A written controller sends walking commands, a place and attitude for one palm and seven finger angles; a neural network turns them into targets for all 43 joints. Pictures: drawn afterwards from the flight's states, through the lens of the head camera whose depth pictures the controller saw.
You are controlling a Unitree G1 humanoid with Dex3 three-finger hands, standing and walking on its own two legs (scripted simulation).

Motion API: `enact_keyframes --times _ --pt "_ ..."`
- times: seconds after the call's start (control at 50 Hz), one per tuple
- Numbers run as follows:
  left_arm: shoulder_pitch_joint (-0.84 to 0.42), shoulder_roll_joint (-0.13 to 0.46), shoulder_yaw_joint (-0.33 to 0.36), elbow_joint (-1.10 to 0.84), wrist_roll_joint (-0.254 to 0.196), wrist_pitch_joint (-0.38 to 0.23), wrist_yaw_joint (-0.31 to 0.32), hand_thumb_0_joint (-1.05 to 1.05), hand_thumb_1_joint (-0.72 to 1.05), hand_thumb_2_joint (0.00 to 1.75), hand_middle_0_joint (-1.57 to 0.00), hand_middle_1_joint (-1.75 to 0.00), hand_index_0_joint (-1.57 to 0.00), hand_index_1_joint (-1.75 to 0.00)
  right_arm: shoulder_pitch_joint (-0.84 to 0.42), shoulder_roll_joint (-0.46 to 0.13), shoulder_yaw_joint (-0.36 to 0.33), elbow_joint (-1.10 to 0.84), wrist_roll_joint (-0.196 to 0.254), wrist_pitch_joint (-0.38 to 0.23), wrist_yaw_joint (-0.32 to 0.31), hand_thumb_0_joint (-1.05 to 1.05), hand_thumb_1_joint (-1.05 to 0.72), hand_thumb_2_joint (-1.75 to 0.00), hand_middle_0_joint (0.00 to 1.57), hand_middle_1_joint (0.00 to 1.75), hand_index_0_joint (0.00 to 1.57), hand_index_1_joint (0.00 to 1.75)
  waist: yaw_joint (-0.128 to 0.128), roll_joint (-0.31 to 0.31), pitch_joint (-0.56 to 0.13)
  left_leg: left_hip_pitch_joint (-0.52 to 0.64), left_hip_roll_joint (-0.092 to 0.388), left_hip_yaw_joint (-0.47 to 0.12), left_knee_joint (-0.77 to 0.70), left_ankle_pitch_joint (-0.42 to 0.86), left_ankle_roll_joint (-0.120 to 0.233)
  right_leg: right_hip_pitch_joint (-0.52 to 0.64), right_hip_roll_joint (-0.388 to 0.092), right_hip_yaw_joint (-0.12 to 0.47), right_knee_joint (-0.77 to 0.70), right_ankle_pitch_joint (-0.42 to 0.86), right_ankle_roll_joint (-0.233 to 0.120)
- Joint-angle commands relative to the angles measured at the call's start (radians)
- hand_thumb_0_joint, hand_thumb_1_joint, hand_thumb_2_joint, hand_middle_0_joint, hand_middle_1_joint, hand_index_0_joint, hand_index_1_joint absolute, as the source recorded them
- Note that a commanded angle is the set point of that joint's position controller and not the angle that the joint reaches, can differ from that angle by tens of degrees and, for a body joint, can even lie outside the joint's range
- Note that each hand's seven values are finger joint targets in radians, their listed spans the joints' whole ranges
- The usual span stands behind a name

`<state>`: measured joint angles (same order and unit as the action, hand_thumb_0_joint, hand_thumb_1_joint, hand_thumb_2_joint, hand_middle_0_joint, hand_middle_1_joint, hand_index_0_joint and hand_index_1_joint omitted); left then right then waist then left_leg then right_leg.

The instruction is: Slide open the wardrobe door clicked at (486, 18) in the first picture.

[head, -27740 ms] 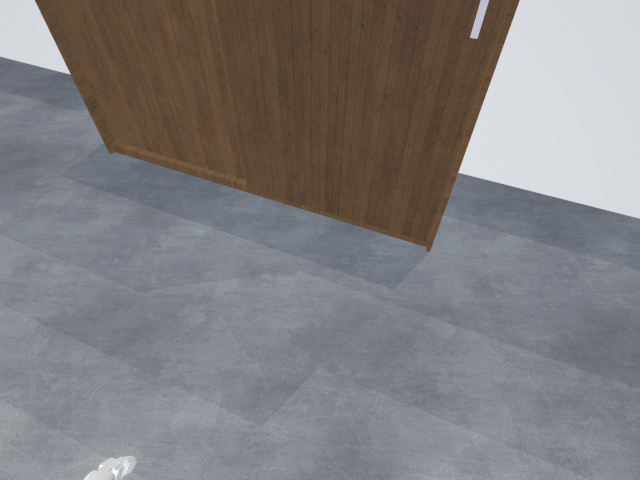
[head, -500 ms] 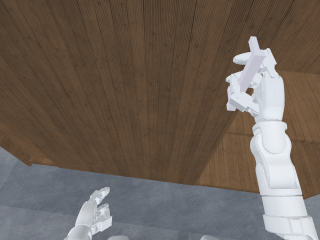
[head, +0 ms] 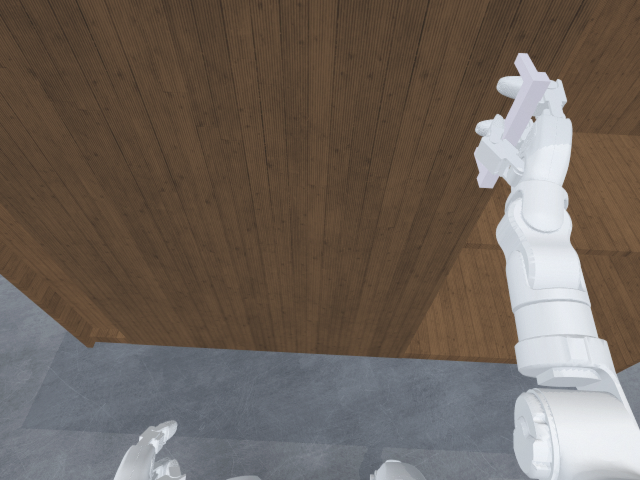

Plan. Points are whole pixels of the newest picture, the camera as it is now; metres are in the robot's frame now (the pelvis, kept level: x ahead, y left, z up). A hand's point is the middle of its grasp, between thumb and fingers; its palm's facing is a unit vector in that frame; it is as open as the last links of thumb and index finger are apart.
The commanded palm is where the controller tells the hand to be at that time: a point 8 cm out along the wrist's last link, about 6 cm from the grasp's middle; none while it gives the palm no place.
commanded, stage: step sideways, sliding the door along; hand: right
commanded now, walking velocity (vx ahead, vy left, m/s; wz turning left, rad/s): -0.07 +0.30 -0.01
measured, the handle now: (503, 125) +0.49 -0.20 +0.18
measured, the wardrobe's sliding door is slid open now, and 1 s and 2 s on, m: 0.68 0.68 0.68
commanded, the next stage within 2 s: stop walking and hold the door there in 0.12 s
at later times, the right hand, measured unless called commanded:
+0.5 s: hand (487, 145) +0.45 -0.17 +0.19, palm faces +0.43 +0.87 -0.22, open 6.3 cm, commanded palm +0.41 -0.20 +0.17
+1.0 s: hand (487, 144) +0.45 -0.17 +0.19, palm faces +0.41 +0.89 -0.21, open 6.2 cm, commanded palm +0.41 -0.20 +0.17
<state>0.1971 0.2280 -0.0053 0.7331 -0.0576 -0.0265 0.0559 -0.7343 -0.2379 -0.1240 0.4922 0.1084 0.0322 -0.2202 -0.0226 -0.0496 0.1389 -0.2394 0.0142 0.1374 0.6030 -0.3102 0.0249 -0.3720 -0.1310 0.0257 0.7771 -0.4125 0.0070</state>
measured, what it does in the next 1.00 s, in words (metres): steps on the spot: right foot, then left foot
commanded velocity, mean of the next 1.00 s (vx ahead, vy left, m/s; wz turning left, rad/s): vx -0.04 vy -0.01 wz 0.01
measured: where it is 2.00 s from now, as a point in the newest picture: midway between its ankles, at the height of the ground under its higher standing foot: outside the picture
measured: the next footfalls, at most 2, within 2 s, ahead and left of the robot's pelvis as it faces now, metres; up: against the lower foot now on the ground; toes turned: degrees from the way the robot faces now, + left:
right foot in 0.04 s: +0.07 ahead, -0.15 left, +0.00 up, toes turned -6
left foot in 0.26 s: +0.08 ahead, +0.21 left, +0.00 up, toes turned +1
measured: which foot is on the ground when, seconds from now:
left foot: down 0.00-0.06, up 0.08-0.24, down 0.26-1.00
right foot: up 0.00-0.02, down 0.04-0.30, up 0.32-0.46, down 0.48-1.00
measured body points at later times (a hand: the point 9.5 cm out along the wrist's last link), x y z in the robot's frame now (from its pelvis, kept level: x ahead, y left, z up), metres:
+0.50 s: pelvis +0.02 +0.09 +0.01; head +0.08 +0.12 +0.45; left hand +0.21 +0.35 -0.10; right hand +0.42 -0.21 +0.20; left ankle +0.04 +0.21 -0.72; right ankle +0.06 -0.02 -0.73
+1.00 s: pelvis +0.03 +0.09 +0.01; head +0.03 +0.10 +0.46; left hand +0.11 +0.35 -0.11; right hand +0.42 -0.21 +0.20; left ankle +0.04 +0.21 -0.72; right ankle +0.06 -0.02 -0.72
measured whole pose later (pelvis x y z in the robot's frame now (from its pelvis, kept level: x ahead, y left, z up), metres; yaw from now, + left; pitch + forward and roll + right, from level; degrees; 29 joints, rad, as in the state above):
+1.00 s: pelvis +0.03 +0.09 +0.01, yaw +1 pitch +0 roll +0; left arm 0.29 0.27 -0.02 0.75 -0.05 -0.01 0.11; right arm -0.61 -0.44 -0.27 0.76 0.05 -0.11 -0.14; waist 0.02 -0.05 0.00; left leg -0.24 0.01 -0.01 0.48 -0.24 -0.01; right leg -0.25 -0.07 -0.19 0.48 -0.21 -0.02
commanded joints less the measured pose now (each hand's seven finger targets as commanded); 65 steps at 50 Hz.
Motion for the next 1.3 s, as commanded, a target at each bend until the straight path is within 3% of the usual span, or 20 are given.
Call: enact_keyframes --times 0.0,0.02,0.04,0.08,0.2,0.22,0.24,0.26,0.28,0.32,0.34,0.4,0.42,0.46,0.5,0.54,0.62,0.72,1.1,1.28 --pt "-0.091 0.103 0.045 -0.141 0.001 -0.068 0.016 0.0 0.9 0.9 -0.2 -0.3 -0.2 -0.3 -0.595 0.124 0.299 -0.404 -0.004 -0.171 0.109 0.0 -0.9 -0.9 0.45 1.4 0.45 1.4 0.075 0.029 -0.521 0.137 0.149 -0.108 0.09 0.625 0.03 0.365 -0.063 -0.015 -0.343 0.558 -0.053" --pt "-0.089 0.144 0.069 -0.163 0.003 -0.057 0.005 0.0 0.9 0.9 -0.2 -0.3 -0.2 -0.3 -0.586 0.146 0.313 -0.421 0.003 -0.173 0.121 0.0 -0.9 -0.9 0.45 1.4 0.45 1.4 0.063 -0.16 -0.555 -0.101 0.058 -0.11 0.175 0.288 -0.035 0.578 -0.261 0.216 -0.282 0.987 -0.148" --pt "-0.092 0.126 0.058 -0.17 -0.003 -0.039 -0.016 0.0 0.9 0.9 -0.2 -0.3 -0.2 -0.3 -0.584 0.197 0.349 -0.375 0.008 -0.172 0.14 0.0 -0.9 -0.9 0.45 1.4 0.45 1.4 0.065 -0.205 -0.531 -0.173 0.038 -0.163 0.266 -0.142 -0.029 0.602 -0.357 0.288 -0.324 1.102 -0.199" --pt "-0.092 0.108 0.06 -0.17 0.007 -0.039 -0.036 0.0 0.9 0.9 -0.2 -0.3 -0.2 -0.3 -0.623 0.147 0.32 -0.448 -0.012 -0.193 0.146 0.0 -0.9 -0.9 0.45 1.4 0.45 1.4 0.069 -0.2 -0.474 -0.219 0.029 -0.19 0.322 -0.195 -0.021 0.587 -0.332 0.236 -0.291 1.053 -0.224" --pt "-0.108 0.133 0.067 -0.224 -0.01 -0.042 -0.048 0.0 0.9 0.9 -0.2 -0.3 -0.2 -0.3 -0.592 0.08 0.265 -0.497 -0.022 -0.194 0.148 0.0 -0.9 -0.9 0.45 1.4 0.45 1.4 0.07 -0.223 -0.519 0.06 -0.009 -0.083 -0.082 0.076 -0.022 0.492 -0.226 0.032 -0.178 0.917 -0.091" --pt "-0.042 0.202 0.089 -0.149 0.008 -0.015 -0.028 0.0 0.9 0.9 -0.2 -0.3 -0.2 -0.3 -0.328 -0.558 -0.327 -0.13 -0.09 -0.184 0.096 0.0 -0.9 -0.9 0.45 1.4 0.45 1.4 0.017 -0.157 -0.515 0.11 0.009 -0.101 -0.158 0.309 -0.029 0.407 -0.176 -0.04 -0.113 0.858 -0.053" --pt "-0.014 0.185 0.071 -0.183 0.004 0.009 -0.024 0.0 0.9 0.9 -0.2 -0.3 -0.2 -0.3 -0.299 -0.546 -0.238 -0.153 -0.107 -0.175 0.115 0.0 -0.9 -0.9 0.45 1.4 0.45 1.4 0.03 -0.007 -0.526 0.275 0.099 -0.148 -0.151 0.704 -0.001 0.24 -0.078 -0.097 0.009 0.715 -0.001" --pt "-0.066 0.12 0.061 -0.214 -0.012 -0.01 -0.024 0.0 0.9 0.9 -0.2 -0.3 -0.2 -0.3 -0.354 -0.434 -0.141 -0.218 -0.106 -0.186 0.137 0.0 -0.9 -0.9 0.45 1.4 0.45 1.4 0.049 0.096 -0.521 0.376 0.205 -0.211 -0.114 1.009 0.046 0.076 0.017 -0.138 0.095 0.314 0.032" --pt "-0.089 0.121 0.064 -0.208 -0.016 -0.023 -0.011 0.0 0.9 0.9 -0.2 -0.3 -0.2 -0.3 -0.315 -0.505 -0.218 -0.179 -0.096 -0.176 0.134 0.0 -0.9 -0.9 0.45 1.4 0.45 1.4 0.023 0.289 -0.498 0.409 0.258 -0.313 -0.109 1.173 0.094 -0.071 0.086 -0.101 0.196 -0.089 0.03" --pt "-0.119 0.107 0.037 -0.199 -0.012 -0.051 0.011 0.0 0.9 0.9 -0.2 -0.3 -0.2 -0.3 -0.335 -0.477 -0.223 -0.191 -0.086 -0.164 0.126 0.0 -0.9 -0.9 0.45 1.4 0.45 1.4 0.006 0.256 -0.452 0.396 0.317 -0.351 -0.085 1.157 0.124 -0.109 0.061 -0.037 0.158 -0.19 0.006" --pt "-0.114 0.114 0.024 -0.179 -0.002 -0.055 0.023 0.0 0.9 0.9 -0.2 -0.3 -0.2 -0.3 -0.323 -0.49 -0.238 -0.183 -0.083 -0.159 0.112 0.0 -0.9 -0.9 0.45 1.4 0.45 1.4 0.017 0.174 -0.451 0.423 0.303 -0.308 -0.068 1.123 0.112 -0.084 0.058 -0.054 -0.014 -0.139 0.0" --pt "-0.094 0.13 0.032 -0.19 0.004 -0.053 0.044 0.0 0.9 0.9 -0.2 -0.3 -0.2 -0.3 -0.276 -0.452 -0.231 -0.168 -0.084 -0.172 0.1 0.0 -0.9 -0.9 0.45 1.4 0.45 1.4 0.021 0.201 -0.531 0.394 0.229 -0.243 -0.032 1.014 0.038 0.147 0.099 -0.149 -0.329 0.226 0.01" --pt "-0.092 0.146 0.045 -0.193 0.0 -0.049 0.045 0.0 0.9 0.9 -0.2 -0.3 -0.2 -0.3 -0.293 -0.458 -0.229 -0.171 -0.083 -0.175 0.098 0.0 -0.9 -0.9 0.45 1.4 0.45 1.4 0.019 0.207 -0.532 0.337 0.217 -0.23 -0.034 0.949 0.009 0.232 0.062 -0.146 -0.371 0.38 0.002" --pt "-0.093 0.188 0.06 -0.202 -0.014 -0.038 0.034 0.0 0.9 0.9 -0.2 -0.3 -0.2 -0.3 -0.282 -0.42 -0.182 -0.149 -0.084 -0.181 0.103 0.0 -0.9 -0.9 0.45 1.4 0.45 1.4 0.01 0.071 -0.519 0.19 0.164 -0.213 -0.061 0.739 -0.029 0.355 -0.048 -0.089 -0.297 0.744 -0.038" --pt "-0.081 0.187 0.055 -0.202 -0.008 -0.028 0.027 0.0 0.9 0.9 -0.2 -0.3 -0.2 -0.3 -0.244 -0.377 -0.149 -0.093 -0.091 -0.185 0.109 0.0 -0.9 -0.9 0.45 1.4 0.45 1.4 0.028 -0.007 -0.502 0.125 0.137 -0.191 -0.08 0.6 -0.025 0.366 -0.069 -0.072 -0.277 0.731 -0.042" --pt "-0.078 0.197 0.055 -0.192 -0.002 -0.017 0.04 0.0 0.9 0.9 -0.2 -0.3 -0.2 -0.3 -0.256 -0.461 -0.199 -0.088 -0.097 -0.198 0.096 0.0 -0.9 -0.9 0.45 1.4 0.45 1.4 0.025 -0.087 -0.48 0.089 0.115 -0.175 -0.089 0.479 -0.022 0.35 -0.082 -0.05 -0.294 0.68 -0.049" --pt "-0.053 0.194 0.051 -0.192 0.0 -0.012 0.052 0.0 0.9 0.9 -0.2 -0.3 -0.2 -0.3 -0.232 -0.443 -0.184 -0.014 -0.088 -0.197 0.092 0.0 -0.9 -0.9 0.45 1.4 0.45 1.4 0.028 -0.011 -0.448 0.079 0.103 -0.202 -0.138 0.36 -0.016 0.268 -0.065 -0.051 -0.324 0.42 -0.038" --pt "-0.032 0.194 0.047 -0.175 0.005 -0.017 0.064 0.0 0.9 0.9 -0.2 -0.3 -0.2 -0.3 -0.245 -0.434 -0.169 0.037 -0.082 -0.201 0.09 0.0 -0.9 -0.9 0.45 1.4 0.45 1.4 0.032 0.016 -0.416 0.045 0.102 -0.23 -0.178 0.257 -0.01 0.249 -0.049 -0.053 -0.358 0.296 -0.037" --pt "-0.004 0.181 0.04 -0.131 0.009 -0.032 0.067 0.0 0.9 0.9 -0.2 -0.3 -0.2 -0.3 -0.221 -0.382 -0.129 0.048 -0.079 -0.212 0.102 0.0 -0.9 -0.9 0.45 1.4 0.45 1.4 0.039 0.021 -0.392 0.002 0.073 -0.2 -0.177 0.281 -0.016 0.287 -0.056 -0.067 -0.375 0.364 -0.04" --pt "-0.027 0.186 0.059 -0.166 0.01 0.029 0.066 0.0 0.9 0.9 -0.2 -0.3 -0.2 -0.3 -0.272 -0.362 -0.102 0.006 -0.084 -0.193 0.092 0.0 -0.9 -0.9 0.45 1.4 0.45 1.4 0.044 0.1 -0.42 0.039 0.223 -0.274 -0.151 0.543 0.017 0.241 -0.002 -0.095 -0.257 0.431 -0.006"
